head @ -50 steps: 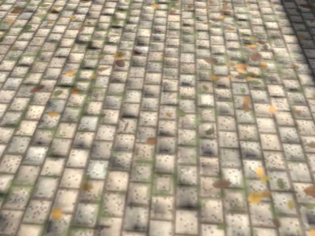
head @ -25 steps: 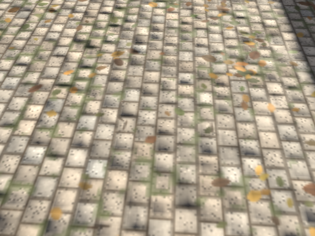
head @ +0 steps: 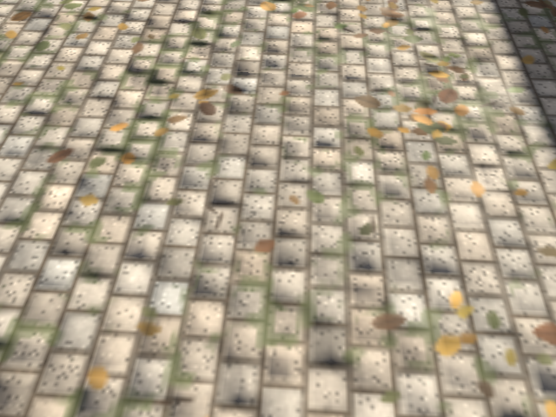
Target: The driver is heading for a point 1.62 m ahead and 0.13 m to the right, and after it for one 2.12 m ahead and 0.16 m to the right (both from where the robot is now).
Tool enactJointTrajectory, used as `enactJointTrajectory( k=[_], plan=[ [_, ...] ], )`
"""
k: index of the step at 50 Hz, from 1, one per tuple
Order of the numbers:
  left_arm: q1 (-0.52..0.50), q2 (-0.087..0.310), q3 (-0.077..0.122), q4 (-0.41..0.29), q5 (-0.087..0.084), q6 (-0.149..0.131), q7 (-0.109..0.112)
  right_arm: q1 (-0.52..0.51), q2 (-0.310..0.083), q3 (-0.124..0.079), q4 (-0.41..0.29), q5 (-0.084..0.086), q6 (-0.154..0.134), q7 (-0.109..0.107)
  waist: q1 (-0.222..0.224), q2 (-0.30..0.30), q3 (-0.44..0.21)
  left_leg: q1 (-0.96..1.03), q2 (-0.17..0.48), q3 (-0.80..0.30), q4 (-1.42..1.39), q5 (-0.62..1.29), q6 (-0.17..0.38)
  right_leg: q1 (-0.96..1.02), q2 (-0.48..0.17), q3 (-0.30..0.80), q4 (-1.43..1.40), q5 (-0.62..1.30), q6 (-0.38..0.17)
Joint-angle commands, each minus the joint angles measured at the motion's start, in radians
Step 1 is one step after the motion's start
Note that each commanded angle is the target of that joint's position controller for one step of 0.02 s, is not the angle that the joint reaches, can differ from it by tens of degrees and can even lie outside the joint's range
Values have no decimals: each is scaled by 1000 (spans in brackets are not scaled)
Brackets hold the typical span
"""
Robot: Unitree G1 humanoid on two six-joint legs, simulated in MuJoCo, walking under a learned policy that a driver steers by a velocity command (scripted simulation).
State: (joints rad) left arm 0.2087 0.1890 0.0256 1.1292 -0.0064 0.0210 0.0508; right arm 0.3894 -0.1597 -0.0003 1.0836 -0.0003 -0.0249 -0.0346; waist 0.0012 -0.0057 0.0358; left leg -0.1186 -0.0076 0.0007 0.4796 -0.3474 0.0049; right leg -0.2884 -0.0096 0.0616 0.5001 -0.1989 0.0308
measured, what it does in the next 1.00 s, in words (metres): walks ahead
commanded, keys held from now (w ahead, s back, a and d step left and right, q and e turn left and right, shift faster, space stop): no key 0.32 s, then w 0.68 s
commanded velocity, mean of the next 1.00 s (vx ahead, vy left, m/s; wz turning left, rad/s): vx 0.23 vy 0.00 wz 0.00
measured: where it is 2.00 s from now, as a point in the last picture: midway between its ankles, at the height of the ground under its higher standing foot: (281, 283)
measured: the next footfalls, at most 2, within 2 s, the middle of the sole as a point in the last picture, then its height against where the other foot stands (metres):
left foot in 1.06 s outside the picture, level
right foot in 1.62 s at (332, 307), level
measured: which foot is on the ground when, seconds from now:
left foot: down 0.00-0.58, up 0.60-1.00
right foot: down 0.00-1.00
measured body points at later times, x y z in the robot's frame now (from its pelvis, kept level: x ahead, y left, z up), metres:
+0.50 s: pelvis +0.03 -0.01 +0.00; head +0.03 -0.02 +0.45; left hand +0.04 +0.24 -0.15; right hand -0.04 -0.24 -0.16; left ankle -0.06 +0.12 -0.74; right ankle +0.03 -0.12 -0.72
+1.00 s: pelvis +0.24 -0.01 -0.01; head +0.27 -0.01 +0.44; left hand +0.12 +0.22 -0.14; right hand +0.47 -0.22 -0.11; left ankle +0.43 +0.12 -0.71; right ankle +0.05 -0.12 -0.74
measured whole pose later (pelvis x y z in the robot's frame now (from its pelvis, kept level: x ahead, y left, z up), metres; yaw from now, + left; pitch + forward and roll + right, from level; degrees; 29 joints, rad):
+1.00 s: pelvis +0.24 -0.01 -0.01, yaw +1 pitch +2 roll -1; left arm 0.51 0.20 0.03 1.08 -0.01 -0.08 0.02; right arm -0.01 -0.22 -0.03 0.83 0.03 -0.10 0.04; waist 0.09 0.03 0.03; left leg -0.64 0.06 0.04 0.59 0.00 0.06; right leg 0.19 0.02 -0.05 0.14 -0.37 -0.01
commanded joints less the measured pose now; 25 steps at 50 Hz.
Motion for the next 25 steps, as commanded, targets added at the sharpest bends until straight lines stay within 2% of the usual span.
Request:
enactJointTrajectory(
  k=[1,16,17,18,19,20,21,22,23,24,25],
  plan=[
    [40,93,13,-19,0,-5,3,110,-82,-14,-3,0,-3,-2,0,11,34,-163,24,-18,-119,133,10,117,-8,-4,-45,155,-40],
    [57,86,13,-21,-1,-6,4,125,-74,-15,-5,1,-4,-2,0,12,39,-163,24,-17,-120,136,11,116,-8,-5,-42,158,-38],
    [73,73,10,-12,0,-5,4,144,-66,-14,5,2,-3,-3,-1,19,17,-155,19,-14,-133,36,16,126,7,-23,-36,62,-37],
    [74,72,11,-10,-3,-4,5,150,-81,-20,7,7,0,-6,-4,38,34,-169,21,-28,-151,-118,34,101,36,-53,-5,-82,-37],
    [72,76,15,-12,-7,-7,4,138,-115,-30,-4,13,3,-11,-8,77,64,-184,45,-74,-175,-288,67,44,70,-92,50,-238,-40],
    [46,76,16,-27,-8,-17,1,143,-143,-39,-15,19,2,-14,-23,117,106,-190,104,-159,-226,-431,110,-39,81,-113,117,-307,-45],
    [5,66,13,-50,-10,-35,-7,157,-178,-51,-22,26,-4,-15,-42,169,149,-171,197,-280,-289,-509,162,-131,72,-127,208,-273,-50],
    [-27,53,9,-72,-13,-56,-16,145,-210,-65,-31,31,-13,-16,-49,199,195,-178,291,-389,-331,-504,213,-187,22,-105,291,-222,-62],
    [-41,53,9,-85,-19,-75,-27,128,-206,-67,-41,28,-24,-15,-42,190,222,-155,336,-431,-342,-443,240,-248,-14,-84,330,-228,-76],
    [-46,56,10,-96,-25,-92,-36,114,-191,-67,-49,24,-32,-11,-34,180,233,-116,341,-420,-327,-356,237,-285,-37,-72,317,-268,-91],
    [-28,58,12,-99,-31,-106,-44,94,-182,-66,-57,29,-35,-6,-15,167,223,-95,321,-373,-298,-285,216,-254,-45,-75,237,-280,-104]
  ],
)
Velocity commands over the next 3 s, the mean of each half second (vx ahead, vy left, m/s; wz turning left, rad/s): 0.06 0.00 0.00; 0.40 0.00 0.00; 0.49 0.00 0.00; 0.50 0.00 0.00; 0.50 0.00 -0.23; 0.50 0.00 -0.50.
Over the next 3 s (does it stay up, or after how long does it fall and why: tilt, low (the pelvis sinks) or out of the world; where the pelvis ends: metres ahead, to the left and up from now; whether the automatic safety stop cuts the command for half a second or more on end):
stays up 1.36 -0.07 0.01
